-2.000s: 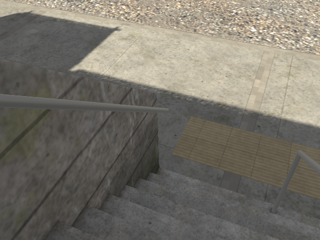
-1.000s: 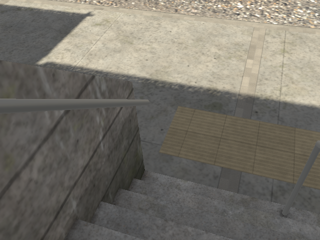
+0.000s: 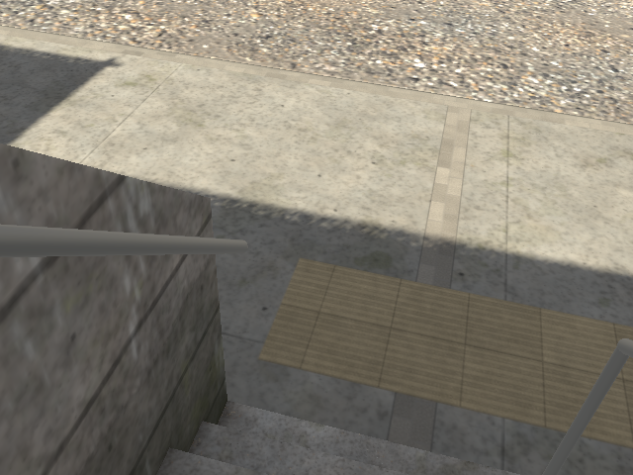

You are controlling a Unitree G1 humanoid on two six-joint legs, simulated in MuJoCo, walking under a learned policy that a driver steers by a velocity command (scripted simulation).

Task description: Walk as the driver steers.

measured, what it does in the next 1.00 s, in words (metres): goes down, turning right: right foot, then left foot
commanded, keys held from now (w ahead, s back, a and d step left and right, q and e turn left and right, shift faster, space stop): e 0.80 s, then no key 0.20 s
